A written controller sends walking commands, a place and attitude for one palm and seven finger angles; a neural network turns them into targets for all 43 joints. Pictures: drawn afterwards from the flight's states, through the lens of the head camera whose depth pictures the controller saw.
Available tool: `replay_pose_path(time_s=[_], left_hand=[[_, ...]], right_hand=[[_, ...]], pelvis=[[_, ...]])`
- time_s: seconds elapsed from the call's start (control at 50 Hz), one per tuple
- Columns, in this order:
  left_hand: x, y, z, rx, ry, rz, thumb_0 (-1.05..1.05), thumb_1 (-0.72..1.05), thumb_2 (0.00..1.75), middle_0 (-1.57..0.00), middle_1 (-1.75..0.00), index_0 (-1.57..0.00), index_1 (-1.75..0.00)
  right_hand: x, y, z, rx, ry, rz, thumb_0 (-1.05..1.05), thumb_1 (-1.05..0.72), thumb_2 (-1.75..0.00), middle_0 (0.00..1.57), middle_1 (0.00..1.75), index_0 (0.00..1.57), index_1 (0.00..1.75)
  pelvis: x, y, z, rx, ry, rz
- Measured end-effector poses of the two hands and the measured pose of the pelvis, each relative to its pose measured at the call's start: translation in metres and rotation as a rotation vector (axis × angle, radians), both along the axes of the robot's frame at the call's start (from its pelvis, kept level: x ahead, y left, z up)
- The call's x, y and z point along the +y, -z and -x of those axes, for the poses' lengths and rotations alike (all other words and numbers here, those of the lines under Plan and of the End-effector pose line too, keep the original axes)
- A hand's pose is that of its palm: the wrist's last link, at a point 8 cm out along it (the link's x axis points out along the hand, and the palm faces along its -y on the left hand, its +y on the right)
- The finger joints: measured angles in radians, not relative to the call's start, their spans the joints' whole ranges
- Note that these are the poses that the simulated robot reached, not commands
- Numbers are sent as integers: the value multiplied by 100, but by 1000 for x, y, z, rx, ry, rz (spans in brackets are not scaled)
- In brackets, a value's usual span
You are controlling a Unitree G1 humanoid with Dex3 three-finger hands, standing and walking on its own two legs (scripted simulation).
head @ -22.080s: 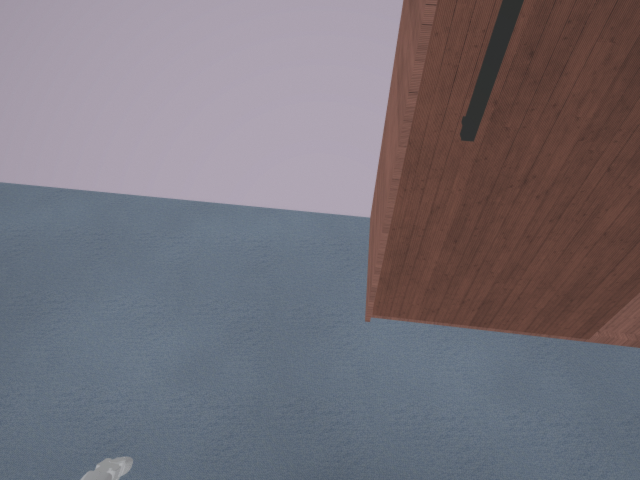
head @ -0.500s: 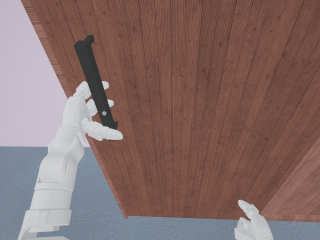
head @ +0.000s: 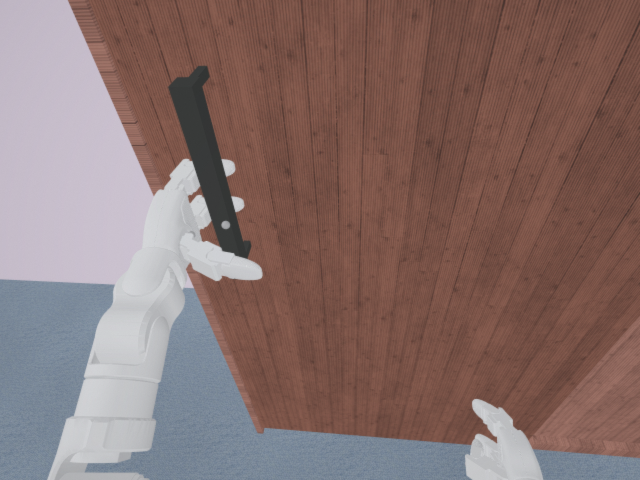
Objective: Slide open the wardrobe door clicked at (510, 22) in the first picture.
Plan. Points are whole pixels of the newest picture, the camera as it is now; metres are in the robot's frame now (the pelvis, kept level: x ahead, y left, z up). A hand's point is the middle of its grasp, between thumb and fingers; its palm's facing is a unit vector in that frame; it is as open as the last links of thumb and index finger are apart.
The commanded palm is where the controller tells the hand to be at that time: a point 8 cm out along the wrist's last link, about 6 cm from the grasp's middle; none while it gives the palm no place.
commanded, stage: slide the fingers in behind the handle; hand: left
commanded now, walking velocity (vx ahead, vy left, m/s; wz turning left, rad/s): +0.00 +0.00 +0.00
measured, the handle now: (223, 186) +0.41 +0.15 +0.19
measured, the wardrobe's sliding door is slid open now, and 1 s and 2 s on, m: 0.00 0.00 0.00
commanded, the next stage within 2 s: grip the handle and tug to test in 0.14 s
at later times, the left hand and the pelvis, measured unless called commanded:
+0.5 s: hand (229, 215) +0.36 +0.13 +0.19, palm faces +0.02 -1.00 -0.01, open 12.5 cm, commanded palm +0.33 +0.17 +0.20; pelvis -0.01 +0.01 +0.00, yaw +0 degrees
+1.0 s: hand (228, 214) +0.36 +0.13 +0.19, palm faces +0.02 -1.00 -0.02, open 5.9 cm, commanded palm +0.32 +0.18 +0.20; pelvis -0.01 +0.00 +0.00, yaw -1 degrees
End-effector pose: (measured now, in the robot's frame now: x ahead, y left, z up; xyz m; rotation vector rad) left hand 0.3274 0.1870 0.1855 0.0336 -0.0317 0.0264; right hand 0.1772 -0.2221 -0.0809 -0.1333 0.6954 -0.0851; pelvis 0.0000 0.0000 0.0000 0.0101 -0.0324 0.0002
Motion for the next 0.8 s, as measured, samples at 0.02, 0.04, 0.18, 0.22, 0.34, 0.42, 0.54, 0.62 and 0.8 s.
replay_pose_path(time_s=[0.02,0.04,0.18,0.22,0.34,0.42,0.54,0.62,0.8], left_hand=[[0,0,0,1,0,1,-1,-50,30,-25,-118,-21,-116],[0,0,0,1,0,1,-1,-50,30,-25,-118,-21,-117],[0,0,-1,3,1,7,-1,-50,30,-26,-119,-21,-117],[0,-1,-1,1,8,11,-1,-50,30,-26,-119,-22,-117],[-4,-7,-5,-13,20,15,-1,-47,31,-29,-120,-25,-119],[-5,-8,-6,-4,9,16,-1,-38,35,-30,-121,-27,-121],[-4,-8,-9,5,9,16,-1,-17,44,-33,-124,-31,-124],[-4,-8,-9,5,0,16,-1,0,51,-35,-127,-32,-127],[-3,-8,-10,1,5,20,0,41,69,-39,-133,-36,-133]], right_hand=[[1,0,0,-1,0,0,1,-91,-90,20,30,20,30],[1,0,0,-1,-1,0,1,-91,-90,20,30,20,30],[6,0,4,11,-3,4,1,-91,-90,20,30,20,30],[6,1,6,18,-2,6,1,-91,-90,20,30,20,30],[7,2,15,40,7,9,1,-91,-90,20,30,20,30],[8,5,21,57,12,4,1,-91,-90,20,30,20,30],[7,7,31,83,23,6,1,-91,-90,20,30,20,30],[5,8,36,86,29,5,1,-91,-90,20,30,20,30],[0,8,40,89,42,7,1,-91,-90,20,30,20,30]], pelvis=[[1,0,0,-1,0,0],[1,0,1,-2,-1,1],[5,0,4,-5,-3,3],[5,0,5,-5,-3,3],[7,0,9,-6,-2,5],[9,-1,12,-4,-3,6],[8,-1,15,-4,-1,7],[8,-1,17,-4,1,7],[5,-2,16,-6,7,7]])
